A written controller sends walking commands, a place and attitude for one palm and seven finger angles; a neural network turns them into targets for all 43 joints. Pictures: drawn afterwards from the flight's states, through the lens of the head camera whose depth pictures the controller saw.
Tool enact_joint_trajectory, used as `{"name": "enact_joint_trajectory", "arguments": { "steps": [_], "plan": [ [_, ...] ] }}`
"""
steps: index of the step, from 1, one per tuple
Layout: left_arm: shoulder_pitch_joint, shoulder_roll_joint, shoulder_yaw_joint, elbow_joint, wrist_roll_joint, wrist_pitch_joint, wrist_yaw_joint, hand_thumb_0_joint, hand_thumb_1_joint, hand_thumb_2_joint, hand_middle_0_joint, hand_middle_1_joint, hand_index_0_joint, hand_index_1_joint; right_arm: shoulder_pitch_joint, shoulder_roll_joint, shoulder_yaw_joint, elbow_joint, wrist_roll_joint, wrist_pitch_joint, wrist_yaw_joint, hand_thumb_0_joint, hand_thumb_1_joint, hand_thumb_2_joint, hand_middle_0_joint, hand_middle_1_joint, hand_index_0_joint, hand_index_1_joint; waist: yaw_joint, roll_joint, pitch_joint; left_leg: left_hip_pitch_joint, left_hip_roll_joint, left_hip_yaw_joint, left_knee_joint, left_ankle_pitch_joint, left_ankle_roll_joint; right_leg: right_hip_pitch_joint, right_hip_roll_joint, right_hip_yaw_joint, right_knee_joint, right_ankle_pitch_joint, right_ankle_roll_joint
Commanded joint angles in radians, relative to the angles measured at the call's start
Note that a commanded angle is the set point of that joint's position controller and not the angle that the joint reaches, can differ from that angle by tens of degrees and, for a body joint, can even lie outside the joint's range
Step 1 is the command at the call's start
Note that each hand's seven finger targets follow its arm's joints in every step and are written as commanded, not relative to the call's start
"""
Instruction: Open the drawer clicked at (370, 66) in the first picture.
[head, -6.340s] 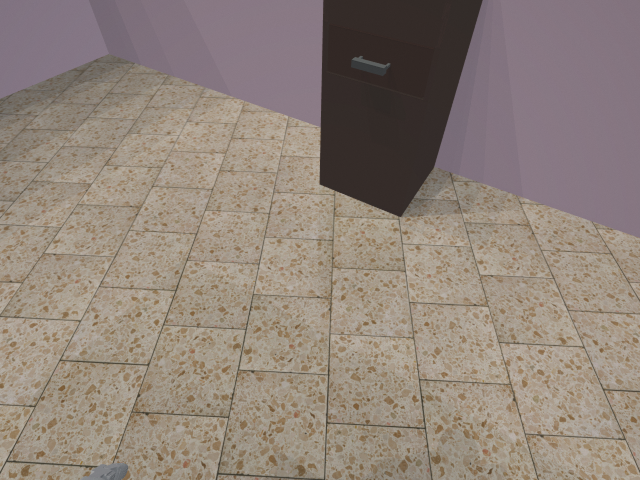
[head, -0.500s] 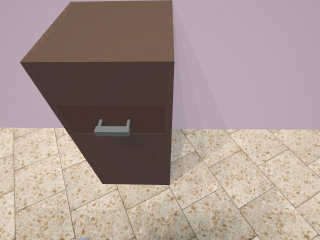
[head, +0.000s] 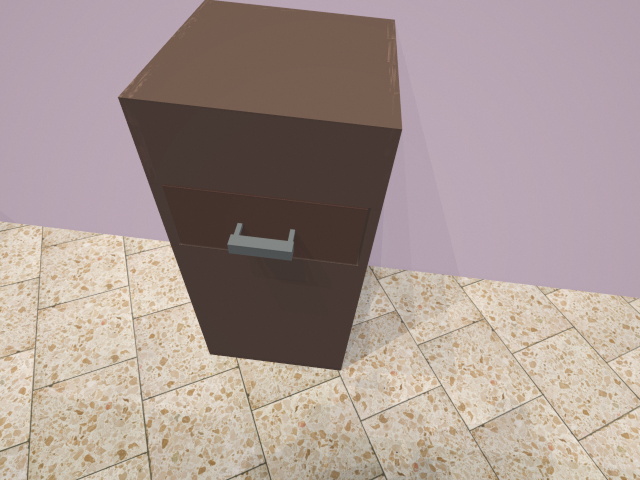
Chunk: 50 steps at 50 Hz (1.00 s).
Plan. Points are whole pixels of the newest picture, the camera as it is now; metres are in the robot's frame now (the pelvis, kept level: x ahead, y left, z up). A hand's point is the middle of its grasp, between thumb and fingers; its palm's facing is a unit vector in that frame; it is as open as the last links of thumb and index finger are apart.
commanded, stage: come to a stop and stand still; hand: left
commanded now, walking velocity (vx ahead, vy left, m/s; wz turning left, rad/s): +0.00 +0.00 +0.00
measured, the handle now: (263, 239) +0.56 +0.15 -0.11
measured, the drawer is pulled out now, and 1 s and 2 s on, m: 0.00 0.00 0.00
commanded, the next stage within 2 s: look again from close up in 0.20 s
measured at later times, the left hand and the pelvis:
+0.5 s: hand out of the picture -0.01 +0.17 -0.18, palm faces -0.01 -0.98 -0.21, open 7.3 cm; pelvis -0.02 +0.00 +0.00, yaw -1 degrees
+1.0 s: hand out of the picture -0.01 +0.17 -0.18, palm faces -0.02 -0.98 -0.18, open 7.4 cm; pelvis -0.01 +0.00 +0.00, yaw -1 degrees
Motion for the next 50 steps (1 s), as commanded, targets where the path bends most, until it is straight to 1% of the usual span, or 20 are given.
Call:
{"name": "enact_joint_trajectory", "arguments": {
  "steps": [1,4,6,7,8,9,10,14,15,16,17,19,24,29,35,45,47,48,49,50],
  "plan": [
    [0.032,0.025,-0.006,-0.025,0.0,-0.031,-0.007,0.0,0.9,0.9,-0.2,-0.3,-0.2,-0.3,-0.04,-0.143,-0.013,-0.035,0.003,-0.028,-0.024,0.0,-0.9,-0.9,0.2,0.3,0.2,0.3,0.018,0.216,0.076,-0.076,0.196,-0.144,-0.259,0.213,0.116,0.009,-0.003,0.05,0.133,-0.061,0.014],
    [0.018,0.011,-0.024,-0.01,-0.008,-0.047,-0.001,0.0,0.9,0.9,-0.2,-0.3,-0.2,-0.3,0.042,-0.141,-0.017,0.011,0.007,-0.037,-0.027,0.0,-0.9,-0.9,0.2,0.3,0.2,0.3,-0.015,0.177,0.021,0.09,0.2,-0.12,-0.152,0.584,0.124,0.054,-0.008,0.025,-0.068,-0.047,0.027],
    [0.081,0.022,-0.028,0.027,-0.011,-0.063,0.005,0.0,0.9,0.9,-0.2,-0.3,-0.2,-0.3,0.066,-0.141,-0.019,0.034,0.016,-0.042,-0.027,0.0,-0.9,-0.9,0.2,0.3,0.2,0.3,-0.004,0.126,-0.035,0.12,0.162,-0.097,-0.065,0.633,0.077,0.181,-0.021,0.031,-0.273,0.184,0.022],
    [0.106,0.043,-0.028,0.048,-0.012,-0.071,0.011,0.0,0.9,0.9,-0.2,-0.3,-0.2,-0.3,0.075,-0.12,-0.017,0.034,0.022,-0.047,-0.026,0.0,-0.9,-0.9,0.2,0.3,0.2,0.3,-0.013,0.068,-0.059,0.071,0.129,-0.073,-0.041,0.564,0.042,0.269,-0.068,0.088,-0.271,0.38,0.0],
    [0.098,0.059,-0.029,0.052,-0.013,-0.071,0.015,0.0,0.9,0.9,-0.2,-0.3,-0.2,-0.3,0.076,-0.107,-0.014,0.036,0.026,-0.047,-0.022,0.0,-0.9,-0.9,0.2,0.3,0.2,0.3,-0.022,0.056,-0.043,0.03,0.11,-0.064,-0.065,0.462,0.023,0.293,-0.103,0.098,-0.248,0.466,-0.015],
    [0.095,0.052,-0.029,0.062,-0.012,-0.074,0.016,0.0,0.9,0.9,-0.2,-0.3,-0.2,-0.3,0.069,-0.095,-0.01,0.043,0.022,-0.041,-0.023,0.0,-0.9,-0.9,0.2,0.3,0.2,0.3,-0.023,-0.015,-0.043,0.031,0.099,-0.054,-0.073,0.413,0.01,0.282,-0.1,0.108,-0.225,0.504,-0.029],
    [0.095,0.044,-0.031,0.066,-0.014,-0.075,0.017,0.0,0.9,0.9,-0.2,-0.3,-0.2,-0.3,0.067,-0.102,-0.008,0.049,0.019,-0.038,-0.023,0.0,-0.9,-0.9,0.2,0.3,0.2,0.3,-0.024,-0.061,-0.044,0.053,0.099,-0.047,-0.076,0.367,0.007,0.262,-0.096,0.107,-0.227,0.487,-0.034],
    [0.077,0.026,-0.037,0.067,-0.015,-0.068,0.017,0.0,0.9,0.9,-0.2,-0.3,-0.2,-0.3,0.069,-0.089,0.003,0.076,0.017,-0.038,-0.021,0.0,-0.9,-0.9,0.2,0.3,0.2,0.3,-0.021,0.006,0.027,0.027,0.098,-0.048,-0.124,0.257,0.011,0.216,-0.073,0.104,-0.268,0.3,-0.024],
    [0.192,0.05,-0.039,0.087,-0.001,-0.094,0.054,0.0,0.9,0.9,-0.2,-0.3,-0.2,-0.3,-0.035,-0.13,-0.004,-0.003,0.023,-0.05,-0.004,0.0,-0.9,-0.9,0.2,0.3,0.2,0.3,0.034,-0.079,0.084,-0.083,0.104,-0.014,0.073,0.186,-0.012,0.198,-0.115,0.145,-0.266,0.543,-0.011],
    [0.142,0.077,-0.037,0.04,-0.004,-0.107,0.047,0.0,0.9,0.9,-0.2,-0.3,-0.2,-0.3,0.039,-0.075,0.0,-0.026,0.016,-0.04,0.0,0.0,-0.9,-0.9,0.2,0.3,0.2,0.3,-0.034,-0.059,0.011,-0.066,0.051,-0.032,0.034,-0.003,-0.006,0.202,-0.153,0.199,-0.281,0.368,-0.049],
    [0.105,0.065,-0.04,0.015,-0.004,-0.111,0.04,0.0,0.9,0.9,-0.2,-0.3,-0.2,-0.3,0.078,-0.069,0.003,-0.015,0.011,-0.043,0.003,0.0,-0.9,-0.9,0.2,0.3,0.2,0.3,-0.044,-0.01,0.008,-0.046,0.052,-0.033,0.014,0.02,-0.002,0.154,-0.129,0.174,-0.274,0.194,-0.067],
    [0.091,0.057,-0.042,-0.003,-0.009,-0.107,0.027,0.0,0.9,0.9,-0.2,-0.3,-0.2,-0.3,0.102,-0.07,0.012,-0.017,0.005,-0.048,0.007,0.0,-0.9,-0.9,0.2,0.3,0.2,0.3,-0.039,0.138,0.022,-0.056,0.07,-0.047,-0.024,0.106,0.018,0.141,-0.071,0.129,-0.227,0.103,-0.065],
    [0.101,0.037,-0.052,-0.004,-0.01,-0.092,0.015,0.0,0.9,0.9,-0.2,-0.3,-0.2,-0.3,0.107,-0.092,0.02,-0.027,0.008,-0.049,-0.001,0.0,-0.9,-0.9,0.2,0.3,0.2,0.3,-0.024,0.033,0.074,-0.1,0.085,-0.065,-0.062,0.111,0.034,0.17,-0.044,0.103,-0.215,0.112,-0.052],
    [0.097,0.041,-0.051,-0.011,-0.01,-0.082,0.01,0.0,0.9,0.9,-0.2,-0.3,-0.2,-0.3,0.109,-0.096,0.025,-0.011,0.006,-0.047,-0.001,0.0,-0.9,-0.9,0.2,0.3,0.2,0.3,-0.018,0.064,0.122,-0.13,0.082,-0.072,-0.105,0.04,0.035,0.154,-0.039,0.103,-0.229,0.043,-0.049],
    [0.105,0.037,-0.046,-0.01,-0.01,-0.082,0.009,0.0,0.9,0.9,-0.2,-0.3,-0.2,-0.3,0.118,-0.096,0.026,0.01,0.006,-0.054,-0.004,0.0,-0.9,-0.9,0.2,0.3,0.2,0.3,-0.012,0.046,0.067,-0.101,0.086,-0.071,-0.103,0.09,0.039,0.194,-0.042,0.096,-0.213,0.109,-0.046],
    [0.115,0.025,-0.042,0.015,-0.009,-0.085,0.008,0.0,0.9,0.9,-0.2,-0.3,-0.2,-0.3,0.118,-0.082,0.025,0.043,0.009,-0.056,-0.011,0.0,-0.9,-0.9,0.2,0.3,0.2,0.3,-0.013,0.044,0.053,-0.058,0.087,-0.055,-0.085,0.171,0.036,0.204,-0.053,0.093,-0.21,0.205,-0.046],
    [0.124,0.019,-0.041,0.023,-0.007,-0.082,0.006,0.0,0.9,0.9,-0.2,-0.3,-0.2,-0.3,0.119,-0.086,0.022,0.048,0.006,-0.054,-0.012,0.0,-0.9,-0.9,0.2,0.3,0.2,0.3,-0.014,0.047,0.055,-0.054,0.089,-0.053,-0.082,0.113,0.039,0.19,-0.045,0.09,-0.205,0.142,-0.048],
    [0.097,0.159,-0.047,-0.07,0.006,-0.086,0.007,0.0,0.9,0.9,-0.2,-0.3,-0.2,-0.3,0.078,-0.183,-0.002,-0.057,0.004,-0.043,-0.007,0.0,-0.9,-0.9,0.2,0.3,0.2,0.3,-0.035,-0.038,0.13,-0.089,0.066,-0.084,-0.08,0.168,0.015,0.14,-0.018,0.092,-0.208,0.144,-0.042],
    [0.111,0.078,-0.035,-0.061,-0.003,-0.086,0.016,0.0,0.9,0.9,-0.2,-0.3,-0.2,-0.3,0.078,-0.181,-0.004,-0.081,-0.003,-0.067,-0.016,0.0,-0.9,-0.9,0.2,0.3,0.2,0.3,-0.023,0.064,0.006,-0.084,0.098,-0.081,-0.011,0.232,0.022,0.184,-0.047,0.09,-0.16,0.157,-0.039],
    [0.117,0.099,-0.032,-0.076,-0.002,-0.092,0.017,0.0,0.9,0.9,-0.2,-0.3,-0.2,-0.3,0.095,-0.166,-0.008,-0.086,-0.001,-0.074,-0.023,0.0,-0.9,-0.9,0.2,0.3,0.2,0.3,-0.03,0.112,-0.1,-0.033,0.083,-0.086,0.028,0.373,0.032,0.235,-0.05,0.105,-0.132,0.322,-0.057]
  ]
}}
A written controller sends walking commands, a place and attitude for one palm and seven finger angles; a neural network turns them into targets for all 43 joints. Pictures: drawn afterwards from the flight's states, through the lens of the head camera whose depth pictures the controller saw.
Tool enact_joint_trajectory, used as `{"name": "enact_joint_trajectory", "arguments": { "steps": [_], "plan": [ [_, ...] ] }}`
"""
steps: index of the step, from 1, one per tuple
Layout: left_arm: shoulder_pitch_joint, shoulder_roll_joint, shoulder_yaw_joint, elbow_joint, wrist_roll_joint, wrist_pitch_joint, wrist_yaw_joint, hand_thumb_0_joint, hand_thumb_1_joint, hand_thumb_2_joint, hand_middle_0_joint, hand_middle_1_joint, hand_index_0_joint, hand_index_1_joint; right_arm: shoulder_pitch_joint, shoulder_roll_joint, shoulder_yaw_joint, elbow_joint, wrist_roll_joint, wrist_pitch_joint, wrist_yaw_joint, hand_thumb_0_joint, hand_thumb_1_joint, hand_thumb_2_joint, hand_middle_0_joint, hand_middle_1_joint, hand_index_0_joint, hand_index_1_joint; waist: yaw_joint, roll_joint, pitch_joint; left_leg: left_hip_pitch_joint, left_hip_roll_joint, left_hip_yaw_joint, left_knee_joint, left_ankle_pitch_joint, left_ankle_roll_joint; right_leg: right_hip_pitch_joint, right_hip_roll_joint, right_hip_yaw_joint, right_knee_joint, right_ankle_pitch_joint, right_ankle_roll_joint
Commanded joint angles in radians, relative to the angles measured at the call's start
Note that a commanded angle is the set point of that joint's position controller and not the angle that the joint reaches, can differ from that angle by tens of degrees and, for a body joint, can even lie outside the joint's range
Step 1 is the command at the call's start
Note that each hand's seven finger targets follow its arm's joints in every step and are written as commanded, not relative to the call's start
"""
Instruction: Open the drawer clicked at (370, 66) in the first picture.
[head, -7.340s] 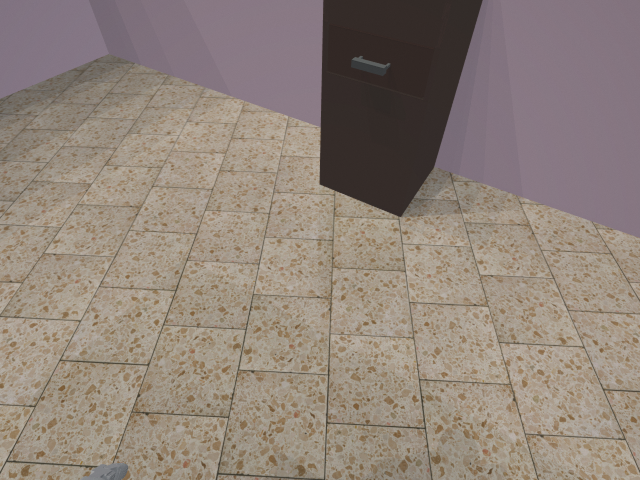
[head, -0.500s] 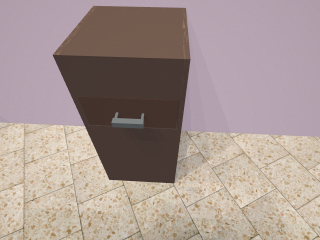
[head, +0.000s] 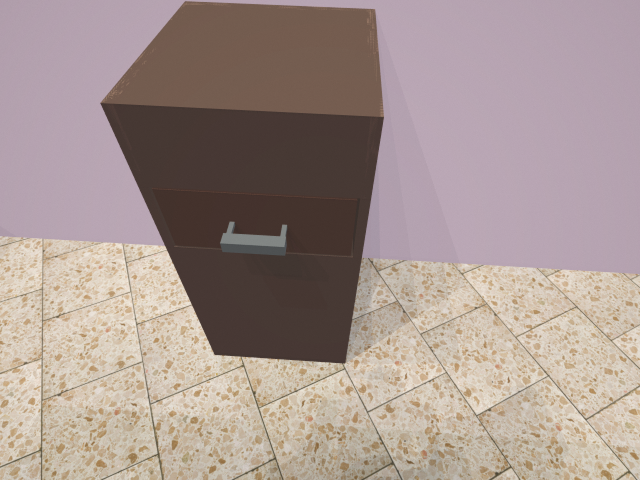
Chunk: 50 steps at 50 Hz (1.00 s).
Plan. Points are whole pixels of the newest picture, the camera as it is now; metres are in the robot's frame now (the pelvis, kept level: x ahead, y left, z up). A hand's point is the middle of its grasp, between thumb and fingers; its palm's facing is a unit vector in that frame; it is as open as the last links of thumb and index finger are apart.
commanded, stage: come to a stop and stand still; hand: left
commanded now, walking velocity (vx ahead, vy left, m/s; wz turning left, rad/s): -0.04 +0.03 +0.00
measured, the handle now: (256, 235) +0.56 +0.16 -0.11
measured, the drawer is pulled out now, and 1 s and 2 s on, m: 0.00 0.00 0.00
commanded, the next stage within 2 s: look again from close up in 0.92 s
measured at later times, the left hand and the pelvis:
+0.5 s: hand out of the picture +0.01 +0.20 -0.17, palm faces +0.03 -0.98 -0.21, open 7.4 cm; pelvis -0.03 +0.01 +0.00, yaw +1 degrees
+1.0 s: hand out of the picture -0.10 +0.18 -0.18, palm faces +0.06 -0.99 -0.16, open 7.4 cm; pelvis -0.05 +0.03 +0.00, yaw +1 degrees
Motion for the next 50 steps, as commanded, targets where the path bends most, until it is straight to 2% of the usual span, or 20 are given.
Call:
{"name": "enact_joint_trajectory", "arguments": {
  "steps": [1,2,3,4,6,8,10,11,13,18,21,24,27,28,35,41,47,50],
  "plan": [
    [0.058,0.147,0.042,-0.109,-0.002,-0.027,0.016,0.0,0.9,0.9,-0.2,-0.3,-0.2,-0.3,0.047,-0.164,-0.048,-0.132,-0.003,-0.038,-0.029,0.0,-0.9,-0.9,0.2,0.3,0.2,0.3,-0.002,0.063,-0.165,-0.009,0.079,-0.09,0.025,0.405,0.036,0.081,-0.085,0.097,-0.004,0.394,-0.056],
    [0.068,0.144,0.044,-0.113,-0.002,-0.024,0.017,0.0,0.9,0.9,-0.2,-0.3,-0.2,-0.3,0.057,-0.151,-0.051,-0.138,-0.001,-0.032,-0.032,0.0,-0.9,-0.9,0.2,0.3,0.2,0.3,-0.006,0.038,-0.158,-0.019,0.069,-0.08,0.042,0.39,0.033,0.082,-0.094,0.104,0.001,0.462,-0.061],
    [0.077,0.138,0.041,-0.117,-0.003,-0.02,0.017,0.0,0.9,0.9,-0.2,-0.3,-0.2,-0.3,0.063,-0.136,-0.044,-0.144,-0.003,-0.023,-0.029,0.0,-0.9,-0.9,0.2,0.3,0.2,0.3,-0.007,-0.029,-0.128,-0.047,0.06,-0.066,0.047,0.326,0.034,0.085,-0.099,0.111,-0.002,0.498,-0.061],
    [0.078,0.142,0.046,-0.123,0.0,-0.016,0.016,0.0,0.9,0.9,-0.2,-0.3,-0.2,-0.3,0.065,-0.137,-0.05,-0.15,-0.001,-0.018,-0.028,0.0,-0.9,-0.9,0.2,0.3,0.2,0.3,-0.009,-0.055,-0.088,-0.073,0.051,-0.056,0.046,0.273,0.031,0.076,-0.11,0.113,-0.006,0.533,-0.06],
    [0.066,0.155,0.053,-0.144,0.001,-0.009,0.016,0.0,0.9,0.9,-0.2,-0.3,-0.2,-0.3,0.057,-0.147,-0.057,-0.154,0.002,-0.01,-0.029,0.0,-0.9,-0.9,0.2,0.3,0.2,0.3,-0.009,-0.037,-0.038,-0.085,0.055,-0.053,0.027,0.269,0.029,0.052,-0.111,0.104,-0.003,0.527,-0.059],
    [0.069,0.145,0.049,-0.154,0.0,-0.004,0.017,0.0,0.9,0.9,-0.2,-0.3,-0.2,-0.3,0.046,-0.141,-0.054,-0.156,-0.001,-0.008,-0.025,0.0,-0.9,-0.9,0.2,0.3,0.2,0.3,-0.003,-0.006,-0.038,-0.061,0.065,-0.059,0.02,0.329,0.033,0.04,-0.094,0.09,0.002,0.477,-0.051],
    [0.061,0.146,0.049,-0.162,-0.002,-0.001,0.017,0.0,0.9,0.9,-0.2,-0.3,-0.2,-0.3,0.027,-0.153,-0.055,-0.157,-0.001,-0.005,-0.023,0.0,-0.9,-0.9,0.2,0.3,0.2,0.3,0.001,0.0,-0.021,-0.062,0.074,-0.065,0.011,0.339,0.033,0.03,-0.087,0.083,-0.009,0.42,-0.043],
    [0.054,0.149,0.048,-0.166,-0.001,-0.001,0.017,0.0,0.9,0.9,-0.2,-0.3,-0.2,-0.3,0.019,-0.156,-0.056,-0.158,-0.001,-0.003,-0.022,0.0,-0.9,-0.9,0.2,0.3,0.2,0.3,0.001,-0.008,-0.014,-0.067,0.076,-0.067,0.003,0.325,0.031,0.03,-0.085,0.083,-0.017,0.396,-0.039],
    [0.041,0.146,0.043,-0.168,-0.002,0.002,0.017,0.0,0.9,0.9,-0.2,-0.3,-0.2,-0.3,-0.002,-0.155,-0.051,-0.155,-0.002,-0.002,-0.017,0.0,-0.9,-0.9,0.2,0.3,0.2,0.3,0.006,0.017,0.004,-0.074,0.08,-0.074,-0.023,0.289,0.032,0.02,-0.079,0.079,-0.04,0.312,-0.033],
    [0.017,0.151,0.035,-0.163,-0.003,0.004,0.013,0.0,0.9,0.9,-0.2,-0.3,-0.2,-0.3,-0.028,-0.161,-0.043,-0.145,0.0,0.003,-0.006,0.0,-0.9,-0.9,0.2,0.3,0.2,0.3,0.009,0.017,0.058,-0.112,0.077,-0.093,-0.095,0.126,0.03,0.003,-0.072,0.089,-0.116,0.132,-0.018],
    [0.021,0.146,0.032,-0.152,-0.004,0.001,0.012,0.0,0.9,0.9,-0.2,-0.3,-0.2,-0.3,-0.026,-0.159,-0.041,-0.133,0.0,0.004,-0.002,0.0,-0.9,-0.9,0.2,0.3,0.2,0.3,0.008,-0.003,0.052,-0.112,0.074,-0.094,-0.116,0.088,0.028,0.005,-0.075,0.09,-0.144,0.095,-0.014],
    [0.032,0.138,0.031,-0.141,-0.003,0.0,0.012,0.0,0.9,0.9,-0.2,-0.3,-0.2,-0.3,-0.014,-0.158,-0.041,-0.117,0.002,0.002,0.0,0.0,-0.9,-0.9,0.2,0.3,0.2,0.3,0.012,0.005,0.035,-0.112,0.078,-0.103,-0.139,0.066,0.03,0.025,-0.073,0.083,-0.152,0.091,-0.009],
    [0.046,0.128,0.029,-0.125,-0.003,0.0,0.013,0.0,0.9,0.9,-0.2,-0.3,-0.2,-0.3,-0.008,-0.152,-0.042,-0.1,0.002,0.005,0.001,0.0,-0.9,-0.9,0.2,0.3,0.2,0.3,0.011,-0.003,0.057,-0.126,0.075,-0.109,-0.161,0.011,0.029,0.009,-0.076,0.082,-0.17,0.051,-0.006],
    [0.047,0.125,0.029,-0.12,-0.001,0.001,0.013,0.0,0.9,0.9,-0.2,-0.3,-0.2,-0.3,0.002,-0.153,-0.041,-0.093,0.003,0.003,0.002,0.0,-0.9,-0.9,0.2,0.3,0.2,0.3,0.01,0.017,0.048,-0.13,0.082,-0.119,-0.177,0.003,0.031,0.022,-0.072,0.072,-0.161,0.063,-0.006],
    [0.099,0.087,0.027,-0.071,0.002,0.001,0.015,0.0,0.9,0.9,-0.2,-0.3,-0.2,-0.3,0.028,-0.144,-0.045,-0.058,0.005,0.005,0.0,0.0,-0.9,-0.9,0.2,0.3,0.2,0.3,0.017,0.041,0.065,-0.179,0.094,-0.148,-0.233,-0.105,0.036,0.039,-0.066,0.048,-0.151,0.06,0.003],
    [0.136,0.061,0.028,-0.036,0.004,-0.003,0.017,0.0,0.9,0.9,-0.2,-0.3,-0.2,-0.3,0.059,-0.124,-0.048,-0.032,0.007,0.008,-0.003,0.0,-0.9,-0.9,0.2,0.3,0.2,0.3,0.014,0.021,0.067,-0.182,0.089,-0.146,-0.225,-0.115,0.038,0.025,-0.068,0.049,-0.157,0.042,0.004],
    [0.161,0.042,0.028,-0.019,0.005,-0.004,0.019,0.0,0.9,0.9,-0.2,-0.3,-0.2,-0.3,0.072,-0.105,-0.05,-0.021,0.007,0.012,-0.004,0.0,-0.9,-0.9,0.2,0.3,0.2,0.3,0.014,0.029,0.084,-0.192,0.084,-0.143,-0.213,-0.133,0.038,-0.011,-0.067,0.058,-0.162,0.006,0.002],
    [0.164,0.036,0.03,-0.017,0.006,-0.006,0.021,0.0,0.9,0.9,-0.2,-0.3,-0.2,-0.3,0.079,-0.094,-0.052,-0.019,0.006,0.011,-0.004,0.0,-0.9,-0.9,0.2,0.3,0.2,0.3,0.012,0.003,0.071,-0.179,0.081,-0.137,-0.197,-0.105,0.039,-0.018,-0.069,0.065,-0.162,0.013,0.0]
  ]
}}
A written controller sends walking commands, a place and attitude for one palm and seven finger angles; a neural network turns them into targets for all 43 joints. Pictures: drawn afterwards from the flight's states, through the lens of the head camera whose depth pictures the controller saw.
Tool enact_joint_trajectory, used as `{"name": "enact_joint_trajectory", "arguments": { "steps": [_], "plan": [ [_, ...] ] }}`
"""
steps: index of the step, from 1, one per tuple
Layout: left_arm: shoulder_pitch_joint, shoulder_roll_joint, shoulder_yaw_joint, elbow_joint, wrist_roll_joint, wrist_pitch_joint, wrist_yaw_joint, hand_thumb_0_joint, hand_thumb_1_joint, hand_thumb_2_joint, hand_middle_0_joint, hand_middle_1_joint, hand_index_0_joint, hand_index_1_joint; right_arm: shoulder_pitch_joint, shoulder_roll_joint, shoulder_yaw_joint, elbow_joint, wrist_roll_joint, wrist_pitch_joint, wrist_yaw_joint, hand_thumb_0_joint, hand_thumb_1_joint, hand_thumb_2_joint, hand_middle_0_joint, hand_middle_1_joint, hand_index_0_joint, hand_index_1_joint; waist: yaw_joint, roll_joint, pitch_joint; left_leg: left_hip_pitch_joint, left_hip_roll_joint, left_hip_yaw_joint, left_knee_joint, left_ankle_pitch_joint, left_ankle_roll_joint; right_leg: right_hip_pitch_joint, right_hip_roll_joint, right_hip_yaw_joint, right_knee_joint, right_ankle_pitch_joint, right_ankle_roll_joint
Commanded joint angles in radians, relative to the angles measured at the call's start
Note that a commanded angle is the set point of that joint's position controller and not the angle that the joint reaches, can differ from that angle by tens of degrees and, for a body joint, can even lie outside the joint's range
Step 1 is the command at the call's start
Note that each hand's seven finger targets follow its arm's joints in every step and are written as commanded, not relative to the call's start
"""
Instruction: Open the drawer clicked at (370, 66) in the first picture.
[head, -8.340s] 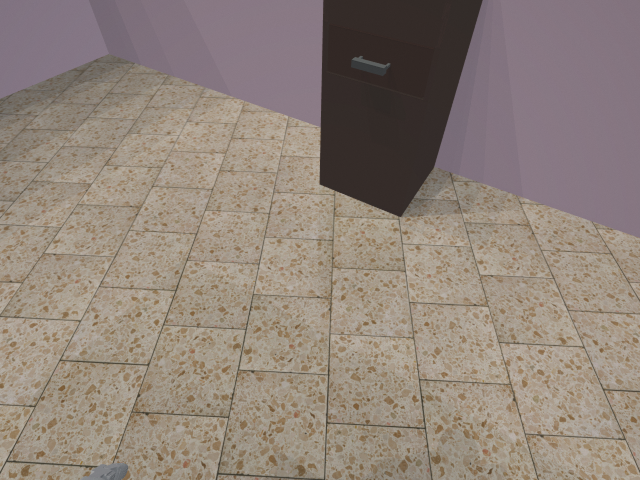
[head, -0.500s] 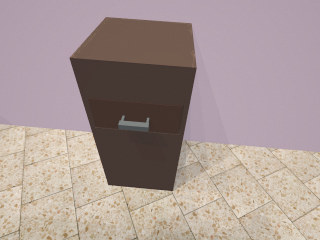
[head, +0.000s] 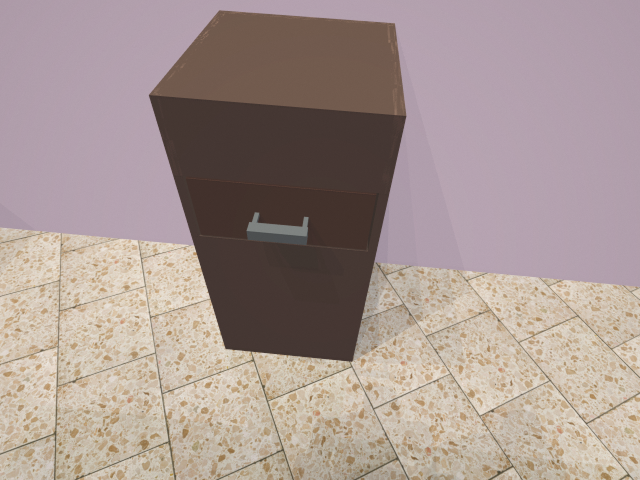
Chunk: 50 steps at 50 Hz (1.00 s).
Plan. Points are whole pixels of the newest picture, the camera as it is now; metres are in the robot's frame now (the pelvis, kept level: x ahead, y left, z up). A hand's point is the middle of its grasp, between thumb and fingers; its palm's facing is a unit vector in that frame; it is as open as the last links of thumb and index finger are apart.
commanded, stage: look again from close up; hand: left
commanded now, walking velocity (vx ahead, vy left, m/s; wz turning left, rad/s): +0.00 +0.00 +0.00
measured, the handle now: (279, 226) +0.62 +0.12 -0.11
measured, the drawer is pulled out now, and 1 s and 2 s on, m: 0.00 0.00 0.00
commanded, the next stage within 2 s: shuffle to correct the standing spot in 0.50 s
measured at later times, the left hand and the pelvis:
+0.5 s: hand out of the picture +0.00 +0.15 -0.18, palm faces +0.04 -0.99 -0.16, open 7.4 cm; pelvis +0.01 -0.01 +0.00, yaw +0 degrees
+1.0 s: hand out of the picture +0.02 +0.12 -0.18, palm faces +0.08 -0.98 -0.16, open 7.4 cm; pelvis +0.07 -0.04 -0.01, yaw +0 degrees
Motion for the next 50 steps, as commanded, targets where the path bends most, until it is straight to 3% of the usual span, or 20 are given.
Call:
{"name": "enact_joint_trajectory", "arguments": {
  "steps": [1,11,14,23,26,30,32,36,41,43,45,46,47,48,49,50],
  "plan": [
    [0.067,0.063,0.018,-0.033,0.001,-0.017,0.004,0.0,0.9,0.9,-0.2,-0.3,-0.2,-0.3,0.051,-0.106,-0.024,-0.039,-0.001,-0.016,-0.009,0.0,-0.9,-0.9,0.2,0.3,0.2,0.3,0.0,0.007,0.084,-0.117,0.11,-0.126,-0.17,-0.18,-0.002,0.0,-0.043,0.074,-0.081,-0.106,-0.036],
    [0.055,0.059,0.021,-0.035,0.0,-0.019,0.005,0.0,0.9,0.9,-0.2,-0.3,-0.2,-0.3,0.047,-0.09,-0.02,-0.035,-0.001,-0.019,-0.01,0.0,-0.9,-0.9,0.2,0.3,0.2,0.3,0.001,0.006,0.101,-0.114,0.106,-0.118,-0.156,-0.145,-0.007,-0.019,-0.046,0.083,-0.085,-0.102,-0.04],
    [0.048,0.06,0.022,-0.039,0.0,-0.019,0.005,0.0,0.9,0.9,-0.2,-0.3,-0.2,-0.3,0.049,-0.092,-0.019,-0.035,-0.002,-0.021,-0.01,0.0,-0.9,-0.9,0.2,0.3,0.2,0.3,0.002,0.027,0.086,-0.11,0.111,-0.119,-0.161,-0.134,-0.006,-0.004,-0.045,0.077,-0.077,-0.076,-0.04],
    [0.029,0.069,0.022,-0.04,-0.004,-0.022,0.006,0.0,0.9,0.9,-0.2,-0.3,-0.2,-0.3,0.05,-0.089,-0.014,-0.029,0.001,-0.025,-0.012,0.0,-0.9,-0.9,0.2,0.3,0.2,0.3,0.002,-0.006,0.059,-0.071,0.107,-0.098,-0.134,-0.024,-0.012,0.031,-0.055,0.076,-0.079,-0.015,-0.042],
    [0.024,0.071,0.021,-0.038,-0.005,-0.022,0.005,0.0,0.9,0.9,-0.2,-0.3,-0.2,-0.3,0.044,-0.089,-0.012,-0.024,0.001,-0.024,-0.012,0.0,-0.9,-0.9,0.2,0.3,0.2,0.3,0.002,0.012,0.06,-0.065,0.106,-0.095,-0.135,-0.018,-0.014,0.034,-0.055,0.077,-0.083,-0.01,-0.042],
    [0.018,0.072,0.022,-0.039,-0.004,-0.019,0.005,0.0,0.9,0.9,-0.2,-0.3,-0.2,-0.3,0.042,-0.091,-0.013,-0.021,0.0,-0.022,-0.012,0.0,-0.9,-0.9,0.2,0.3,0.2,0.3,0.001,0.016,0.073,-0.074,0.11,-0.103,-0.152,-0.049,-0.014,0.032,-0.051,0.072,-0.083,-0.024,-0.04],
    [0.029,0.067,0.021,-0.03,-0.002,-0.019,0.0,0.0,0.9,0.9,-0.2,-0.3,-0.2,-0.3,0.046,-0.094,-0.014,-0.011,-0.004,-0.022,-0.013,0.0,-0.9,-0.9,0.2,0.3,0.2,0.3,0.0,0.006,0.067,-0.067,0.115,-0.118,-0.173,-0.164,-0.009,0.027,-0.04,0.065,-0.086,-0.123,-0.039],
    [0.04,0.053,0.028,-0.033,0.009,-0.007,-0.013,0.0,0.9,0.9,-0.2,-0.3,-0.2,-0.3,0.048,-0.128,-0.031,-0.014,-0.011,-0.014,-0.016,0.0,-0.9,-0.9,0.2,0.3,0.2,0.3,0.0,0.081,0.125,-0.119,0.168,-0.185,-0.261,-0.402,0.023,-0.02,0.004,0.007,-0.011,-0.224,-0.036],
    [0.07,0.041,0.035,-0.039,0.013,-0.007,-0.029,0.0,0.9,0.9,-0.2,-0.3,-0.2,-0.3,0.054,-0.146,-0.045,-0.02,-0.012,-0.022,-0.024,0.0,-0.9,-0.9,0.2,0.3,0.2,0.3,0.007,0.091,0.147,-0.109,0.205,-0.201,-0.25,-0.379,0.05,-0.033,0.013,-0.006,0.032,-0.158,-0.049],
    [0.085,0.048,0.039,-0.036,0.011,-0.01,-0.032,0.0,0.9,0.9,-0.2,-0.3,-0.2,-0.3,0.06,-0.138,-0.045,-0.022,-0.01,-0.025,-0.026,0.0,-0.9,-0.9,0.2,0.3,0.2,0.3,0.009,0.056,0.151,-0.12,0.194,-0.184,-0.21,-0.335,0.049,-0.015,0.003,0.018,0.013,-0.156,-0.058],
    [0.114,0.058,0.045,-0.03,0.008,-0.014,-0.032,0.0,0.9,0.9,-0.2,-0.3,-0.2,-0.3,0.055,-0.12,-0.04,-0.028,-0.01,-0.03,-0.029,0.0,-0.9,-0.9,0.2,0.3,0.2,0.3,0.018,-0.009,0.137,-0.132,0.159,-0.125,-0.115,-0.239,0.035,0.021,-0.023,0.075,-0.03,-0.145,-0.078],
    [0.134,0.066,0.049,-0.024,0.007,-0.017,-0.029,0.0,0.9,0.9,-0.2,-0.3,-0.2,-0.3,0.048,-0.104,-0.035,-0.031,-0.009,-0.033,-0.03,0.0,-0.9,-0.9,0.2,0.3,0.2,0.3,0.023,-0.054,0.129,-0.159,0.121,-0.073,-0.036,-0.19,0.023,0.061,-0.052,0.129,-0.063,-0.138,-0.098],
    [0.163,0.089,0.057,-0.013,0.005,-0.02,-0.026,0.0,0.9,0.9,-0.2,-0.3,-0.2,-0.3,0.044,-0.077,-0.029,-0.036,-0.008,-0.036,-0.029,0.0,-0.9,-0.9,0.2,0.3,0.2,0.3,0.032,-0.142,0.109,-0.202,0.071,0.005,0.08,-0.154,0.004,0.121,-0.101,0.198,-0.106,-0.116,-0.128],
    [0.189,0.109,0.063,-0.002,0.003,-0.024,-0.019,0.0,0.9,0.9,-0.2,-0.3,-0.2,-0.3,0.034,-0.056,-0.022,-0.046,-0.008,-0.036,-0.027,0.0,-0.9,-0.9,0.2,0.3,0.2,0.3,0.031,-0.202,0.075,-0.236,0.046,0.055,0.181,-0.168,-0.01,0.168,-0.167,0.273,-0.145,-0.04,-0.162],
    [0.184,0.102,0.061,-0.005,0.001,-0.028,-0.014,0.0,0.9,0.9,-0.2,-0.3,-0.2,-0.3,0.004,-0.054,-0.016,-0.057,-0.009,-0.037,-0.028,0.0,-0.9,-0.9,0.2,0.3,0.2,0.3,0.037,-0.172,0.068,-0.255,0.061,0.038,0.247,-0.22,-0.015,0.181,-0.206,0.29,-0.147,0.146,-0.192],
    [0.162,0.089,0.054,-0.005,0.002,-0.031,-0.008,0.0,0.9,0.9,-0.2,-0.3,-0.2,-0.3,-0.013,-0.044,-0.012,-0.056,-0.006,-0.037,-0.028,0.0,-0.9,-0.9,0.2,0.3,0.2,0.3,0.029,-0.113,0.071,-0.242,0.08,0.021,0.265,-0.232,-0.021,0.175,-0.221,0.259,-0.122,0.34,-0.211]
  ]
}}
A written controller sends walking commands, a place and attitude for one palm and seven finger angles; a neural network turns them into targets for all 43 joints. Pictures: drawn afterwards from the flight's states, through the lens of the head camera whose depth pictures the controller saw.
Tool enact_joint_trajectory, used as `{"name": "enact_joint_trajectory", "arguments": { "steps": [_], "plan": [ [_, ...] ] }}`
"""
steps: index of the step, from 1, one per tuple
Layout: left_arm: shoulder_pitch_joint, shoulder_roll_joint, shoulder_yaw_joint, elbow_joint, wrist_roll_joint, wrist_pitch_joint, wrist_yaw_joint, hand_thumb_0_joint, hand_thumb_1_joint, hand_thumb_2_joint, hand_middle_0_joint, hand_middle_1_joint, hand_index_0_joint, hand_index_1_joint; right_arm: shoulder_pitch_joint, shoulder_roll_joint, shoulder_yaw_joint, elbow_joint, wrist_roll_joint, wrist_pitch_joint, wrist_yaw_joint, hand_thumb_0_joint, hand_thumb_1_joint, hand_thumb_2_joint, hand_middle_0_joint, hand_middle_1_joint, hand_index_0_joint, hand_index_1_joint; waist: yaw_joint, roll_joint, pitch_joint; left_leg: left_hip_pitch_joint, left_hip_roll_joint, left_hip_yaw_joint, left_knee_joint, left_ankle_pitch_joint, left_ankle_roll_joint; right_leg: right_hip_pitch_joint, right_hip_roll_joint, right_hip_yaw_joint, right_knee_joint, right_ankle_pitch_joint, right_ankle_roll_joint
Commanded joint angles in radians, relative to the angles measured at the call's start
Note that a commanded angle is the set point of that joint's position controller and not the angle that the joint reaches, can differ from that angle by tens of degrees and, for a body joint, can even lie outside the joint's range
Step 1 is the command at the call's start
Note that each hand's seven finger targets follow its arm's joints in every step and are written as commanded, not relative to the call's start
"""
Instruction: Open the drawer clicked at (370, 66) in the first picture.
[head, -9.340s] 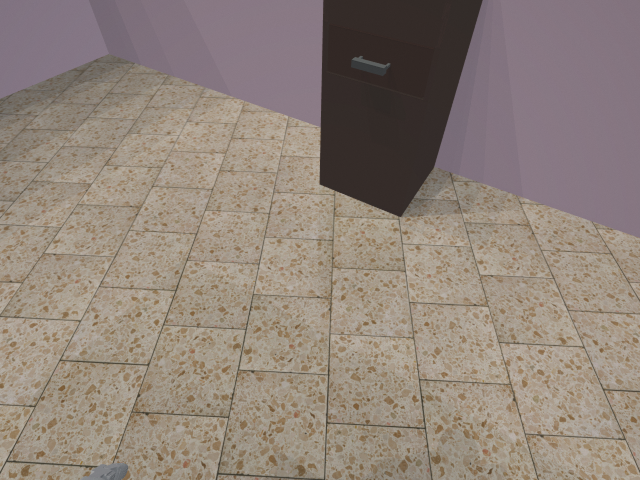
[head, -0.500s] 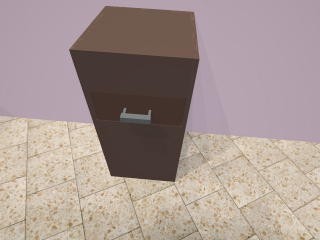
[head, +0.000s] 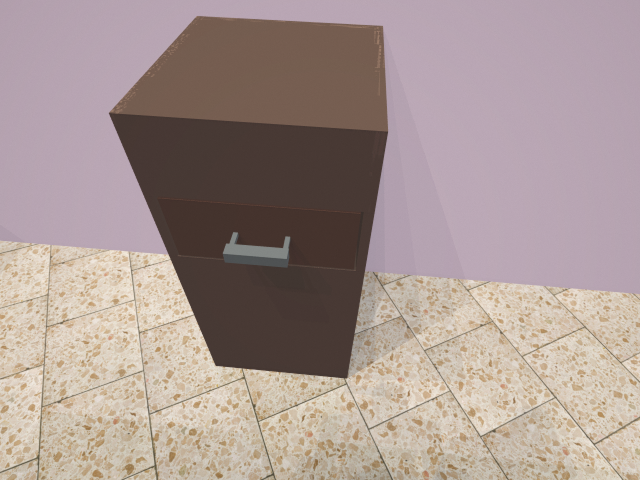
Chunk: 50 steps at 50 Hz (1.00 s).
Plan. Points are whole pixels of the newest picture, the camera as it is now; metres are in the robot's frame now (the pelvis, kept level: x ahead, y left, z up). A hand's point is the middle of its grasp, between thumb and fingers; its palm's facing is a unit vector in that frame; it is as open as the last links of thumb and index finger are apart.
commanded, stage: come to a stop and stand still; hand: left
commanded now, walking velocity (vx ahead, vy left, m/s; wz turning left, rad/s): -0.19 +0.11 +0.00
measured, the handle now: (258, 247) +0.55 +0.16 -0.10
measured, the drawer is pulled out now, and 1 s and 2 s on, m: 0.00 0.00 0.00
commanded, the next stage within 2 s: look again from close up in 1.18 s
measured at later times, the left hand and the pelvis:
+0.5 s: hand out of the picture +0.04 +0.20 -0.17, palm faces +0.02 -0.96 -0.27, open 7.4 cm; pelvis +0.00 +0.00 +0.00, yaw +0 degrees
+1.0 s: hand out of the picture -0.02 +0.20 -0.17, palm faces +0.02 -0.98 -0.19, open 7.3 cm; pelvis -0.06 +0.02 +0.00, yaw +1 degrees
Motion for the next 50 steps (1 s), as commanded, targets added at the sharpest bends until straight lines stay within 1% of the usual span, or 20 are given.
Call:
{"name": "enact_joint_trajectory", "arguments": {
  "steps": [1,2,3,4,6,9,12,15,19,21,22,23,24,25,28,29,32,35,41,50],
  "plan": [
    [0.095,0.088,0.012,0.002,-0.004,-0.017,0.022,0.0,0.9,0.9,-0.2,-0.3,-0.2,-0.3,-0.032,-0.02,0.011,-0.063,0.008,-0.021,-0.008,0.0,-0.9,-0.9,0.2,0.3,0.2,0.3,0.011,-0.095,0.084,-0.192,0.026,0.018,0.075,-0.051,-0.001,0.132,-0.275,0.243,-0.163,0.639,-0.153],
    [0.06,0.083,0.005,-0.001,-0.008,-0.018,0.025,0.0,0.9,0.9,-0.2,-0.3,-0.2,-0.3,-0.011,-0.013,0.017,-0.047,0.015,-0.021,-0.009,0.0,-0.9,-0.9,0.2,0.3,0.2,0.3,-0.01,-0.058,0.055,-0.102,0.034,0.011,-0.064,0.038,-0.006,0.12,-0.246,0.186,-0.111,0.747,-0.126],
    [0.03,0.079,-0.001,-0.004,-0.015,-0.015,0.028,0.0,0.9,0.9,-0.2,-0.3,-0.2,-0.3,0.041,-0.017,0.015,-0.018,0.019,-0.023,-0.01,0.0,-0.9,-0.9,0.2,0.3,0.2,0.3,-0.033,-0.029,0.02,0.025,0.046,0.001,-0.182,0.35,-0.001,0.088,-0.182,0.11,-0.053,0.745,-0.068],
    [0.044,0.059,-0.007,-0.01,-0.019,-0.014,0.031,0.0,0.9,0.9,-0.2,-0.3,-0.2,-0.3,0.05,-0.049,0.013,-0.004,0.014,-0.025,-0.018,0.0,-0.9,-0.9,0.2,0.3,0.2,0.3,-0.014,0.004,0.002,0.106,0.079,-0.019,-0.156,0.634,0.009,0.055,-0.129,0.077,-0.045,0.658,-0.018],
    [0.049,0.071,-0.005,-0.011,-0.013,-0.002,0.041,0.0,0.9,0.9,-0.2,-0.3,-0.2,-0.3,0.035,-0.074,0.005,-0.003,0.017,-0.018,-0.025,0.0,-0.9,-0.9,0.2,0.3,0.2,0.3,-0.006,0.062,0.045,0.114,0.095,-0.01,-0.108,0.807,0.014,0.042,-0.119,0.074,-0.059,0.575,0.006],
    [0.053,0.106,0.007,-0.03,-0.011,0.007,0.047,0.0,0.9,0.9,-0.2,-0.3,-0.2,-0.3,0.022,-0.094,-0.009,-0.032,0.018,-0.006,-0.03,0.0,-0.9,-0.9,0.2,0.3,0.2,0.3,-0.005,0.025,0.026,0.123,0.091,-0.002,-0.074,0.893,0.015,0.05,-0.131,0.066,-0.004,0.703,0.012],
    [0.018,0.111,0.017,-0.062,-0.007,0.016,0.043,0.0,0.9,0.9,-0.2,-0.3,-0.2,-0.3,-0.006,-0.118,-0.029,-0.061,0.012,0.007,-0.028,0.0,-0.9,-0.9,0.2,0.3,0.2,0.3,-0.009,-0.008,-0.007,0.127,0.089,0.009,-0.063,0.807,0.015,0.031,-0.135,0.066,0.022,0.702,0.011],
    [-0.023,0.112,0.02,-0.088,-0.006,0.022,0.04,0.0,0.9,0.9,-0.2,-0.3,-0.2,-0.3,-0.032,-0.131,-0.037,-0.084,0.007,0.011,-0.024,0.0,-0.9,-0.9,0.2,0.3,0.2,0.3,-0.008,0.017,-0.001,0.13,0.102,0.001,-0.087,0.805,0.024,0.002,-0.119,0.067,0.05,0.601,0.01],
    [-0.038,0.11,0.021,-0.117,-0.005,0.026,0.032,0.0,0.9,0.9,-0.2,-0.3,-0.2,-0.3,-0.061,-0.138,-0.033,-0.109,0.003,0.01,-0.02,0.0,-0.9,-0.9,0.2,0.3,0.2,0.3,0.003,0.003,-0.002,0.088,0.115,-0.029,-0.119,0.672,0.039,0.015,-0.1,0.082,0.019,0.47,0.007],
    [-0.039,0.125,0.017,-0.114,-0.005,0.021,0.031,0.0,0.9,0.9,-0.2,-0.3,-0.2,-0.3,-0.076,-0.122,-0.025,-0.111,0.003,0.009,-0.013,0.0,-0.9,-0.9,0.2,0.3,0.2,0.3,0.009,-0.028,-0.023,0.065,0.088,-0.02,-0.105,0.572,0.023,0.054,-0.133,0.115,-0.017,0.542,-0.01],
    [-0.042,0.14,0.017,-0.111,-0.005,0.02,0.032,0.0,0.9,0.9,-0.2,-0.3,-0.2,-0.3,-0.079,-0.115,-0.023,-0.108,0.004,0.008,-0.009,0.0,-0.9,-0.9,0.2,0.3,0.2,0.3,0.007,-0.009,-0.036,0.059,0.075,-0.01,-0.101,0.544,0.016,0.073,-0.155,0.126,-0.02,0.59,-0.016],
    [-0.069,0.291,0.002,-0.188,0.009,0.013,0.031,0.0,0.9,0.9,-0.2,-0.3,-0.2,-0.3,-0.088,-0.204,-0.03,-0.202,0.005,-0.004,0.001,0.0,-0.9,-0.9,0.2,0.3,0.2,0.3,-0.006,-0.085,0.037,0.032,0.049,-0.054,-0.137,0.457,0.003,0.039,-0.12,0.115,-0.033,0.421,-0.002],
    [-0.112,0.209,0.017,-0.217,0.003,0.016,0.035,0.0,0.9,0.9,-0.2,-0.3,-0.2,-0.3,-0.087,-0.217,-0.04,-0.228,-0.006,-0.022,-0.001,0.0,-0.9,-0.9,0.2,0.3,0.2,0.3,-0.019,-0.033,-0.055,0.027,0.081,-0.049,-0.083,0.452,0.012,0.003,-0.131,0.111,0.016,0.306,-0.008],
    [-0.118,0.21,0.009,-0.235,-0.004,0.015,0.031,0.0,0.9,0.9,-0.2,-0.3,-0.2,-0.3,-0.083,-0.187,-0.036,-0.236,-0.01,-0.019,-0.004,0.0,-0.9,-0.9,0.2,0.3,0.2,0.3,-0.012,-0.015,-0.112,0.046,0.069,-0.055,-0.056,0.451,0.027,0.019,-0.131,0.13,0.005,0.353,-0.026],
    [-0.134,0.225,0.008,-0.267,-0.003,0.013,0.026,0.0,0.9,0.9,-0.2,-0.3,-0.2,-0.3,-0.062,-0.137,-0.021,-0.266,-0.012,-0.004,0.006,0.0,-0.9,-0.9,0.2,0.3,0.2,0.3,-0.018,-0.162,-0.034,-0.074,-0.002,0.005,-0.02,0.158,0.016,0.015,-0.198,0.2,-0.066,0.36,-0.066],
    [-0.143,0.237,0.013,-0.273,-0.004,0.013,0.026,0.0,0.9,0.9,-0.2,-0.3,-0.2,-0.3,-0.063,-0.131,-0.022,-0.268,-0.012,-0.001,0.008,0.0,-0.9,-0.9,0.2,0.3,0.2,0.3,-0.02,-0.168,0.009,-0.084,-0.013,0.008,-0.013,0.11,0.012,-0.029,-0.211,0.208,-0.094,0.291,-0.073],
    [-0.18,0.246,0.012,-0.291,-0.006,0.017,0.021,0.0,0.9,0.9,-0.2,-0.3,-0.2,-0.3,-0.051,-0.138,-0.02,-0.263,-0.01,-0.003,0.012,0.0,-0.9,-0.9,0.2,0.3,0.2,0.3,-0.025,-0.069,0.062,-0.061,0.009,-0.013,-0.068,0.172,0.017,-0.104,-0.175,0.168,-0.102,0.13,-0.062],
    [-0.164,0.219,-0.002,-0.282,-0.011,0.021,0.019,0.0,0.9,0.9,-0.2,-0.3,-0.2,-0.3,-0.063,-0.156,-0.012,-0.256,-0.013,-0.005,0.019,0.0,-0.9,-0.9,0.2,0.3,0.2,0.3,-0.005,0.019,0.091,-0.103,0.054,-0.075,-0.156,0.161,0.035,-0.088,-0.108,0.108,-0.071,0.038,-0.021],
    [-0.13,0.197,-0.01,-0.242,-0.011,0.019,0.015,0.0,0.9,0.9,-0.2,-0.3,-0.2,-0.3,-0.065,-0.167,-0.006,-0.234,-0.011,-0.002,0.024,0.0,-0.9,-0.9,0.2,0.3,0.2,0.3,0.005,0.015,0.097,-0.167,0.058,-0.098,-0.256,-0.034,0.034,-0.041,-0.095,0.092,-0.102,-0.031,-0.005],
    [-0.056,0.145,-0.018,-0.167,-0.006,0.011,0.016,0.0,0.9,0.9,-0.2,-0.3,-0.2,-0.3,-0.033,-0.15,-0.008,-0.169,-0.004,-0.003,0.022,0.0,-0.9,-0.9,0.2,0.3,0.2,0.3,0.0,0.02,0.075,-0.135,0.074,-0.108,-0.311,-0.076,0.038,-0.039,-0.091,0.075,-0.124,0.006,0.009]
  ]
}}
